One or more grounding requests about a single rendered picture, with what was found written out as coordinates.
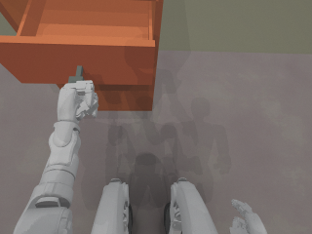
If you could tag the cabinet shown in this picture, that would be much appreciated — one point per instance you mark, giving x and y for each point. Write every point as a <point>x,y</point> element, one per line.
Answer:
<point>111,97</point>

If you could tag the robot right hand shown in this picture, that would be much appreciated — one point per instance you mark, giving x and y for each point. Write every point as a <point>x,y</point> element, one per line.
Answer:
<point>252,223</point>

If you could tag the drawer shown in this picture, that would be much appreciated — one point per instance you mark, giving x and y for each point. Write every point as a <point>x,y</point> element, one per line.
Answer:
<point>111,39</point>

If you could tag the handle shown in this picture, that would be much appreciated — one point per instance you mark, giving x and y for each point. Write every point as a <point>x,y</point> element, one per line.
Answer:
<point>78,76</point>

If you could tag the robot left upper arm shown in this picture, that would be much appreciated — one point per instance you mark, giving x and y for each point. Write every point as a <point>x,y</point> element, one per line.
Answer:
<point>52,220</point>

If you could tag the right robot thigh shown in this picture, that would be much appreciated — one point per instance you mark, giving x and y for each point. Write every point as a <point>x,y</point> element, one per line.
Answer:
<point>194,215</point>

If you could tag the robot left forearm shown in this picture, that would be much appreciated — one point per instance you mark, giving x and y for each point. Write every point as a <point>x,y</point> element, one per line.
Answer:
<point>56,184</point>

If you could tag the right robot shin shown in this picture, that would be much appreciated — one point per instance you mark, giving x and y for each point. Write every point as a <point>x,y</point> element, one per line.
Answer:
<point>175,225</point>

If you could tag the robot left hand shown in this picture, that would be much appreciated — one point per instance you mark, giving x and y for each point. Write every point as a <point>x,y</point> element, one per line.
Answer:
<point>71,96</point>

